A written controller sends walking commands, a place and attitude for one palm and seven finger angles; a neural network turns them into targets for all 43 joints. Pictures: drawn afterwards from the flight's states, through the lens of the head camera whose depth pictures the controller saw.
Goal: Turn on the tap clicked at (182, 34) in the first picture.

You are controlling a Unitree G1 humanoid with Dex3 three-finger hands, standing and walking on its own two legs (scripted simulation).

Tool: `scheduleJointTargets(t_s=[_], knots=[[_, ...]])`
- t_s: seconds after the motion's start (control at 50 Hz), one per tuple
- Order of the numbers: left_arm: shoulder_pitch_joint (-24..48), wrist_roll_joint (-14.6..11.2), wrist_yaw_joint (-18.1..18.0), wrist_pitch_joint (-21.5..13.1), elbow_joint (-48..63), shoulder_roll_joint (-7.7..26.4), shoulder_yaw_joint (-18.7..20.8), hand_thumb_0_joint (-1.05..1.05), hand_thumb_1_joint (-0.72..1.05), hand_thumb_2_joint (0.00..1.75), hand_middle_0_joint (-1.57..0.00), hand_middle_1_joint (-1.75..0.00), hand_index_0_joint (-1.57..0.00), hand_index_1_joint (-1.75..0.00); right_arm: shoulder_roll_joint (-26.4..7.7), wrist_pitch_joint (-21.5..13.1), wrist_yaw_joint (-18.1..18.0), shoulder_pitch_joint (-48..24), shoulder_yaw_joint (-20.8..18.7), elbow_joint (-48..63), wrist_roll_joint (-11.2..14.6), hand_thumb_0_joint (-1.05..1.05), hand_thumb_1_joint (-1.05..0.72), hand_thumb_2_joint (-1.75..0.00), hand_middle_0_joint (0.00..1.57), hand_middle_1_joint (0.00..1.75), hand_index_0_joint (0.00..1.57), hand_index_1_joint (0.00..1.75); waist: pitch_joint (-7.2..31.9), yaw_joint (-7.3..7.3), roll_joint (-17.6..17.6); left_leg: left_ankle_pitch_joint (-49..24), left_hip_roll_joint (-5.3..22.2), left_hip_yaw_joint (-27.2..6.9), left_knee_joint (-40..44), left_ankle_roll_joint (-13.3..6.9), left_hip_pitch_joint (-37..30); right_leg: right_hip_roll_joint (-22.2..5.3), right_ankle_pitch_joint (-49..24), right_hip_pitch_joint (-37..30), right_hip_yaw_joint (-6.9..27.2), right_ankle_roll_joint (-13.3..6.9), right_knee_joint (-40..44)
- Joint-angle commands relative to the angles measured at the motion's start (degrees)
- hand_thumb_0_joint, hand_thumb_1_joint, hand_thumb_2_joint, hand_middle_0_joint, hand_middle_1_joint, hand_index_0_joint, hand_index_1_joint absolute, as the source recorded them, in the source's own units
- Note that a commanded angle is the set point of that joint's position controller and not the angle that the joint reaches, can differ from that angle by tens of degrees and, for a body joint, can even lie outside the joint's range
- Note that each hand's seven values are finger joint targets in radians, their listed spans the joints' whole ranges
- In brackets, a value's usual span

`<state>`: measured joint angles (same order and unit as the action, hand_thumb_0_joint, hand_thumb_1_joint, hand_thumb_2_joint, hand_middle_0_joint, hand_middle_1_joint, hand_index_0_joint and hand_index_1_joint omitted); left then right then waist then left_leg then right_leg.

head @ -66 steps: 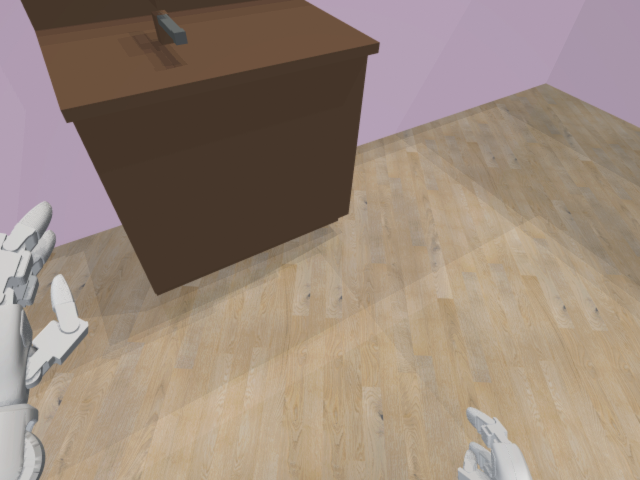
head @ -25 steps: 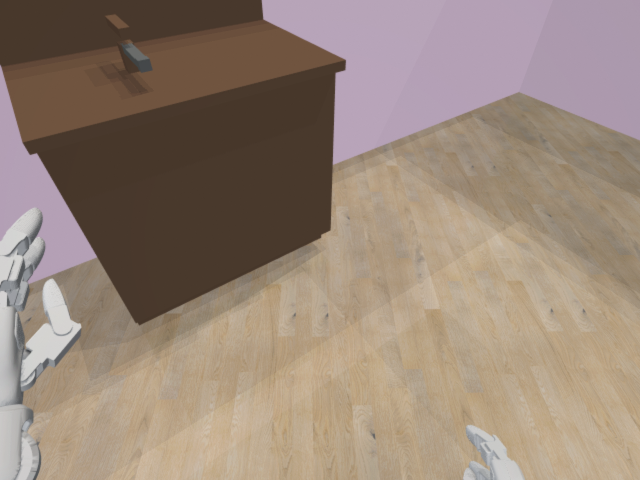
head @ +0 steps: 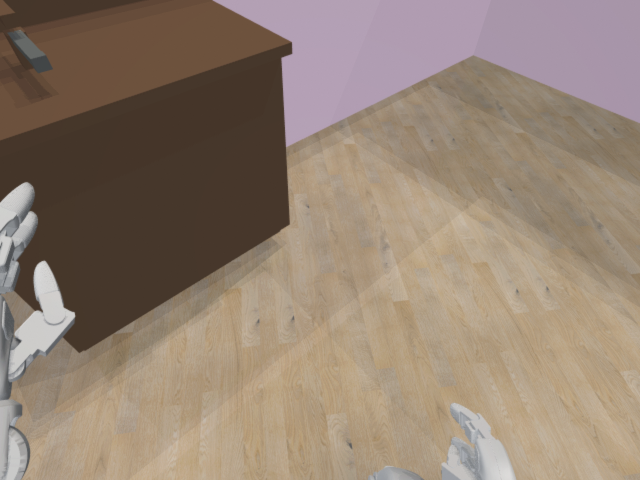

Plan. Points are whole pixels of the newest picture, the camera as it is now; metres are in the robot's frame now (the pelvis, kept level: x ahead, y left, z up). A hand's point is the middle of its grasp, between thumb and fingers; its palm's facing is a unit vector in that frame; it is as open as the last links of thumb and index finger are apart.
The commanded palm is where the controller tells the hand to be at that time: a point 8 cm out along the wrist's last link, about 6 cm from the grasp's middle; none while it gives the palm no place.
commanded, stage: walk to a spot facing it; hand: left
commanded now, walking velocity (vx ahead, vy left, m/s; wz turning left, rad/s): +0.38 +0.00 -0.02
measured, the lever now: (40, 62) +0.80 +0.60 +0.11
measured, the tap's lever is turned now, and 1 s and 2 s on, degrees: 0 0 0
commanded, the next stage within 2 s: turn to face it in 0.48 s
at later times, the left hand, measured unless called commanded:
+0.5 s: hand (161, 208) +0.35 +0.20 +0.18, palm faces +0.47 -0.74 -0.48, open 7.4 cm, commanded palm +0.29 +0.24 +0.18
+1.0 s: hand (156, 203) +0.36 +0.21 +0.18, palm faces +0.67 -0.61 -0.42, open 7.4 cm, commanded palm +0.31 +0.22 +0.18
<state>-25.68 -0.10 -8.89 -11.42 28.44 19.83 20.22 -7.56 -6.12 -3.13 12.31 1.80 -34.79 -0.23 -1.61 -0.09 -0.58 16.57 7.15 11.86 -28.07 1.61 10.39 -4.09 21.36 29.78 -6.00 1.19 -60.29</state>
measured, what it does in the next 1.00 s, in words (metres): walks ahead, turning left: right foot, then left foot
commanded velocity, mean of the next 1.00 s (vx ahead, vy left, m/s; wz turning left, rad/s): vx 0.16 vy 0.00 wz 0.36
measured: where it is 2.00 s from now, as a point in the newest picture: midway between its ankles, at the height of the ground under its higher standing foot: (336, 458)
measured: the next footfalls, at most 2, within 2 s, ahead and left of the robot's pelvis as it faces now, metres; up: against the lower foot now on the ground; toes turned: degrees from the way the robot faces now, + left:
right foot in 0.14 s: +0.17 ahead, -0.14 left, +0.00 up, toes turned -11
left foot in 0.60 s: +0.31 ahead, +0.08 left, +0.00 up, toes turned +19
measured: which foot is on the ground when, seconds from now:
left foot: down 0.00-0.14, up 0.16-0.58, down 0.60-1.00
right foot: up 0.00-0.12, down 0.14-0.60, up 0.62-0.98, down 1.00-1.00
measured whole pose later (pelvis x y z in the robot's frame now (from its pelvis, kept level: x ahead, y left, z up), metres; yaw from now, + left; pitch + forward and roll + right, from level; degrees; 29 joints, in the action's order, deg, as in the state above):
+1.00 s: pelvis +0.23 -0.09 -0.01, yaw +16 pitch -1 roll -1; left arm -25.3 -2.6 -8.9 -9.8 29.4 20.3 21.8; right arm -8.2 -5.7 -2.1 11.9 2.4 -33.8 1.1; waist -3.3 3.4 3.0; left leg 10.6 4.0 -0.1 -34.1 1.7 22.5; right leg -2.1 19.1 15.4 -5.2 3.6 -34.1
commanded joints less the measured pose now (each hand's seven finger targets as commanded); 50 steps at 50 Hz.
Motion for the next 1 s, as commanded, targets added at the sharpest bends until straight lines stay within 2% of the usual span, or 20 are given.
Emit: scheduleJointTargets(t_s=[0.0, 0.06, 0.1, 0.12, 0.14, 0.16, 0.18, 0.24, 0.32, 0.46, 0.54, 0.56, 0.58, 0.6, 0.66, 0.76, 0.86, 0.94, 0.96, 0.98], knots=[[1.55, -0.31, -0.51, -3.67, 11.67, 8.78, 6.56, 0.00, 0.90, 0.90, -0.20, -0.30, -0.20, -0.30, -9.64, -2.64, -1.09, -3.57, -4.02, 7.91, -0.39, 0.00, -0.90, -0.90, 0.20, 0.30, 0.20, 0.30, 1.99, -0.80, 14.43, -8.72, 12.53, -6.55, 13.61, -8.79, -1.09, -0.60, -3.12, -2.41, -4.34, 0.27, 14.92], [2.01, -0.77, -0.32, -3.42, 8.91, 9.07, 7.10, 0.00, 0.90, 0.90, -0.20, -0.30, -0.20, -0.30, -9.58, -2.00, -1.44, -4.18, -4.12, 8.01, -0.15, 0.00, -0.90, -0.90, 0.20, 0.30, 0.20, 0.30, 3.70, -0.38, 12.80, -9.13, 10.90, -2.96, 5.56, -7.48, 0.61, 2.69, -6.65, -12.86, -8.56, 0.06, 24.78], [2.58, -0.50, -0.41, -2.99, 9.12, 10.52, 7.82, 0.00, 0.90, 0.90, -0.20, -0.30, -0.20, -0.30, -8.94, -1.49, -1.36, -3.94, -4.30, 7.70, 0.44, 0.00, -0.90, -0.90, 0.20, 0.30, 0.20, 0.30, 8.62, 0.98, 4.62, -10.02, 6.40, -0.41, -14.53, -5.60, 6.47, 2.02, -7.50, -26.94, -5.44, -1.77, 31.94], [3.52, -0.05, -0.60, -2.79, 9.76, 12.46, 8.60, 0.00, 0.90, 0.90, -0.20, -0.30, -0.20, -0.30, -7.43, -1.01, -0.97, -3.36, -4.30, 7.92, 0.85, 0.00, -0.90, -0.90, 0.20, 0.30, 0.20, 0.30, 11.91, 0.72, -10.80, 0.43, 0.62, 1.64, -32.89, -3.56, 18.78, -10.45, -9.38, -35.74, 13.63, -7.18, 35.84], [2.77, -0.70, -1.20, -3.22, 10.46, 16.25, 12.92, 0.00, 0.90, 0.90, -0.20, -0.30, -0.20, -0.30, -7.58, -1.13, -0.64, -6.40, -3.90, 9.28, 0.62, 0.00, -0.90, -0.90, 0.20, 0.30, 0.20, 0.30, 11.95, 2.09, -17.81, 17.47, -4.26, -4.35, -46.96, -2.01, 31.37, -20.95, -19.33, -38.50, 34.25, -13.49, 40.67], [2.63, -1.72, -0.46, -3.83, 10.37, 14.06, 11.53, 0.00, 0.90, 0.90, -0.20, -0.30, -0.20, -0.30, -8.85, -0.94, 0.05, -6.24, -4.52, 8.19, 0.34, 0.00, -0.90, -0.90, 0.20, 0.30, 0.20, 0.30, 12.45, 1.42, -11.66, 14.57, -1.79, -12.23, -51.14, -1.91, 29.67, -21.61, -8.13, -34.11, 33.89, -12.53, 42.47], [-0.26, -1.66, -0.38, -4.13, 11.26, 15.77, 12.74, 0.00, 0.90, 0.90, -0.20, -0.30, -0.20, -0.30, -8.91, -0.37, 0.34, -6.18, -4.31, 7.37, 0.50, 0.00, -0.90, -0.90, 0.20, 0.30, 0.20, 0.30, 9.77, 1.13, -9.72, 11.39, -0.45, -13.13, -53.96, -1.29, 32.62, -22.68, -4.25, -32.39, 32.43, -12.99, 42.79], [-2.95, -1.19, -0.41, -5.52, 13.55, 13.76, 12.45, 0.00, 0.90, 0.90, -0.20, -0.30, -0.20, -0.30, -8.64, 1.62, 0.28, -7.09, -4.02, 5.90, 0.51, 0.00, -0.90, -0.90, 0.20, 0.30, 0.20, 0.30, 7.45, -0.13, -4.55, 3.45, 1.11, -12.21, -53.38, 0.53, 33.03, -18.00, -17.02, -27.34, 13.19, -9.83, 41.51], [-2.06, -1.45, -0.85, -5.60, 13.88, 12.77, 11.80, 0.00, 0.90, 0.90, -0.20, -0.30, -0.20, -0.30, -9.05, 2.39, -0.24, -5.29, -4.72, 7.16, 0.37, 0.00, -0.90, -0.90, 0.20, 0.30, 0.20, 0.30, 5.45, -0.64, -4.68, -1.39, 2.12, -8.63, -34.47, -0.04, 26.22, -16.42, -21.21, -21.66, 2.46, -8.71, 42.56], [-1.56, -0.95, -2.66, -4.38, 14.38, 10.45, 8.64, 0.00, 0.90, 0.90, -0.20, -0.30, -0.20, -0.30, -8.22, 1.07, -0.74, -4.17, -5.01, 10.56, 0.17, 0.00, -0.90, -0.90, 0.20, 0.30, 0.20, 0.30, 4.89, 1.82, -7.68, -0.39, -1.58, -0.45, -13.00, -1.30, 18.58, -17.60, -34.09, -26.80, -1.11, -7.71, 37.23], [5.06, -0.79, -3.34, -4.67, 17.41, 11.38, 7.16, 0.00, 0.90, 0.90, -0.20, -0.30, -0.20, -0.30, -8.30, 0.64, -1.58, -1.51, -5.22, 10.38, -0.08, 0.00, -0.90, -0.90, 0.20, 0.30, 0.20, 0.30, 10.12, -1.94, -2.56, -5.95, -7.34, 3.23, -1.81, -2.59, 0.07, -14.20, -38.18, -20.48, -7.13, -3.76, 15.48], [4.73, -0.84, -3.05, -5.24, 17.54, 10.97, 6.57, 0.00, 0.90, 0.90, -0.20, -0.30, -0.20, -0.30, -9.29, 0.50, -1.76, -1.98, -5.48, 10.61, 0.20, 0.00, -0.90, -0.90, 0.20, 0.30, 0.20, 0.30, 12.28, -2.22, 7.39, -11.11, -1.14, -8.07, 1.79, -5.59, -9.83, -9.84, -23.71, -11.79, -6.96, -1.21, 1.78], [6.54, -1.77, -2.87, -6.26, 21.03, 11.41, 7.21, 0.00, 0.90, 0.90, -0.20, -0.30, -0.20, -0.30, -10.25, -0.04, -1.14, -3.24, -5.21, 11.39, 0.14, 0.00, -0.90, -0.90, 0.20, 0.30, 0.20, 0.30, 13.26, -0.67, 20.42, -35.23, 15.55, -34.62, 4.09, -14.57, -15.37, -0.02, 13.00, 0.96, -2.94, 1.78, -12.59], [8.56, -0.95, -2.31, -6.63, 18.88, 13.73, 7.72, 0.00, 0.90, 0.90, -0.20, -0.30, -0.20, -0.30, -9.98, -0.65, 0.05, -2.77, -4.54, 10.87, 0.68, 0.00, -0.90, -0.90, 0.20, 0.30, 0.20, 0.30, 12.23, -0.67, 15.54, -37.02, 18.79, -41.46, 5.41, -17.78, -13.21, 0.36, 16.96, 4.93, 3.66, 1.00, -17.86], [4.42, -0.97, -1.12, -6.52, 24.00, 17.45, 13.24, 0.00, 0.90, 0.90, -0.20, -0.30, -0.20, -0.30, -10.44, -0.25, 0.62, -5.61, -6.04, 9.71, 0.82, 0.00, -0.90, -0.90, 0.20, 0.30, 0.20, 0.30, 11.95, -0.11, 13.96, -19.96, 15.13, -33.67, 6.15, -16.31, -4.44, -2.28, 10.04, 6.38, 7.16, 1.64, -18.45], [-3.61, -3.57, -0.25, -4.69, 21.76, 10.50, 10.35, 0.00, 0.90, 0.90, -0.20, -0.30, -0.20, -0.30, -9.63, -1.17, 1.54, -3.86, -5.06, 9.20, 0.82, 0.00, -0.90, -0.90, 0.20, 0.30, 0.20, 0.30, 10.08, -0.13, 14.60, -12.13, 8.45, -18.61, 9.57, -10.00, 6.45, -0.30, 1.78, -4.90, 1.19, 2.95, 1.02], [2.23, -3.41, -0.10, -2.40, 13.19, 6.91, 5.54, 0.00, 0.90, 0.90, -0.20, -0.30, -0.20, -0.30, -10.21, -2.14, 0.15, -2.34, -4.57, 8.46, 1.24, 0.00, -0.90, -0.90, 0.20, 0.30, 0.20, 0.30, 7.40, -0.93, 13.10, -7.26, 8.73, -18.50, 9.32, -9.76, 5.91, 2.32, 3.07, -9.36, -0.47, 3.72, 13.90], [6.58, -2.37, -0.23, -1.26, 10.70, 7.45, 3.85, 0.00, 0.90, 0.90, -0.20, -0.30, -0.20, -0.30, -9.93, -2.29, -0.16, -3.86, -3.76, 8.35, 1.37, 0.00, -0.90, -0.90, 0.20, 0.30, 0.20, 0.30, 7.36, 0.88, 8.77, -6.09, 5.22, -16.99, 1.27, -7.10, 7.71, 3.21, -2.75, -19.60, -1.10, 2.97, 33.77], [8.99, -1.55, -0.41, -1.17, 12.21, 9.25, 4.03, 0.00, 0.90, 0.90, -0.20, -0.30, -0.20, -0.30, -8.96, -1.91, -0.18, -3.58, -3.44, 8.60, 1.48, 0.00, -0.90, -0.90, 0.20, 0.30, 0.20, 0.30, 7.39, 0.34, 2.92, -0.61, 1.34, -13.00, -5.78, -4.67, 8.60, -2.13, -7.65, -19.92, 4.00, 0.83, 40.28], [10.55, -1.19, -0.95, -0.90, 12.85, 11.94, 4.60, 0.00, 0.90, 0.90, -0.20, -0.30, -0.20, -0.30, -7.24, -1.60, -0.32, -4.32, -2.78, 9.09, 1.20, 0.00, -0.90, -0.90, 0.20, 0.30, 0.20, 0.30, 6.86, -0.67, -10.71, 7.95, -4.37, -8.45, -16.63, -1.34, 16.04, -14.44, -15.60, -21.44, 18.94, -3.73, 43.56]])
